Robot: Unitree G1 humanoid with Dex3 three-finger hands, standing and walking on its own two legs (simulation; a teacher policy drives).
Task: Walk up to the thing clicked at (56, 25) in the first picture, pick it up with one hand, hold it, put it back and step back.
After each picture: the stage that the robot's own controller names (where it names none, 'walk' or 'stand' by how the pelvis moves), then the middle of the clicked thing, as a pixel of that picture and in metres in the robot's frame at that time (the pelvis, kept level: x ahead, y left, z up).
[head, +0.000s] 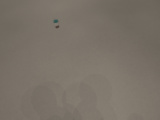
stand; (56, 24) +1.80 +0.39 -0.72
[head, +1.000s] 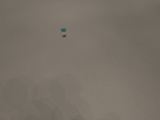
walk; (63, 33) +1.70 +0.19 -0.69
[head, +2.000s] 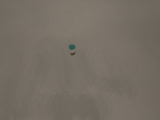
walk; (72, 50) +1.15 +0.13 -0.70
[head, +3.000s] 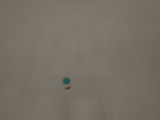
walk; (66, 83) +0.75 +0.16 -0.70
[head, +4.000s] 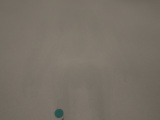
stand; (59, 115) +0.49 +0.17 -0.70
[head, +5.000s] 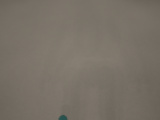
stand; out of the picture +0.47 +0.19 -0.72
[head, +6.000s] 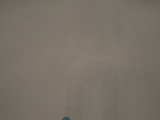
stand; out of the picture +0.46 +0.18 -0.72
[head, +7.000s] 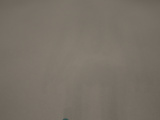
stand; out of the picture +0.45 +0.19 -0.73
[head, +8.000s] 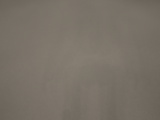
stand; out of the picture +0.43 +0.20 -0.73
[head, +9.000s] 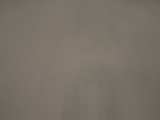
go down; out of the picture +0.43 +0.20 -0.73
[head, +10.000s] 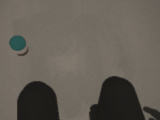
go down; (19, 46) +0.50 +0.25 -0.33
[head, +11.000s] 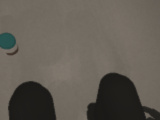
approach; (9, 45) +0.49 +0.26 -0.29
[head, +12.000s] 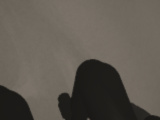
close in; out of the picture +0.48 +0.31 -0.22
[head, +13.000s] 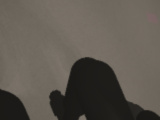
close; out of the picture +0.47 +0.32 -0.23
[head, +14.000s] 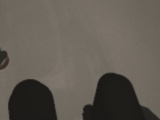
lift; out of the picture +0.40 +0.28 -0.13
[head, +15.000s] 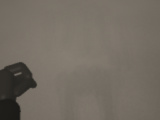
close; out of the picture +0.21 +0.15 -0.61
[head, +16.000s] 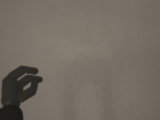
hold; out of the picture +0.03 +0.41 -0.68
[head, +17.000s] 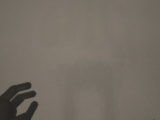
stand; out of the picture -0.04 +0.73 -0.64
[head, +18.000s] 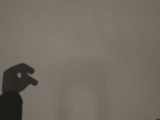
crouch; out of the picture -0.14 +1.05 -0.64
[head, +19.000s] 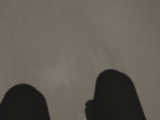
lower; out of the picture -0.34 +1.32 -0.30
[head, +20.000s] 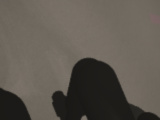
lower; out of the picture -0.71 +1.49 -0.25
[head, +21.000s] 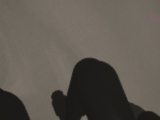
lower; out of the picture -0.89 +1.73 -0.25
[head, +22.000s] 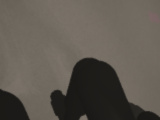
lower; out of the picture -1.06 +1.98 -0.25
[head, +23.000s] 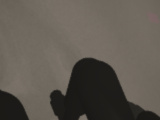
lower; out of the picture -1.21 +2.22 -0.26
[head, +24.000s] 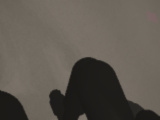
open; out of the picture -1.37 +2.45 -0.26
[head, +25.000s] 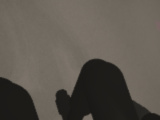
stand; out of the picture -1.48 +2.70 -0.26
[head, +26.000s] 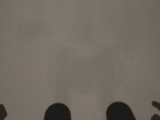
walk; out of the picture -0.82 +3.30 -0.52
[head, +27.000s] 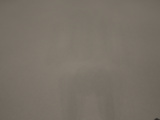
stand; out of the picture -0.81 +3.57 -0.69
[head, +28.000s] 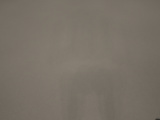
stand; out of the picture -0.89 +3.81 -0.69
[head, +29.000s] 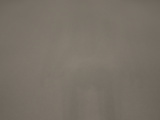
stand; out of the picture -0.92 +4.04 -0.72
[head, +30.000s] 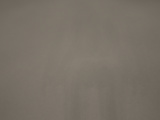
stand; out of the picture -0.98 +4.28 -0.75
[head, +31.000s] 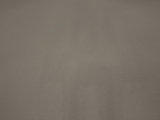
stand; out of the picture -1.08 +4.50 -0.75
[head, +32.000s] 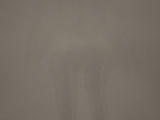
walk; out of the picture -1.06 +4.67 -0.73
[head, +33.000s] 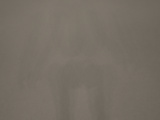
walk; out of the picture -1.25 +4.79 -0.73
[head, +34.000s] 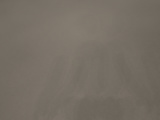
stand; out of the picture -0.63 +5.11 -0.73
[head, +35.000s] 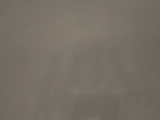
stand; out of the picture -0.62 +5.30 -0.74
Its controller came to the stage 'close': yes
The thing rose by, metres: 0.39
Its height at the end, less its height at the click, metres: -0.02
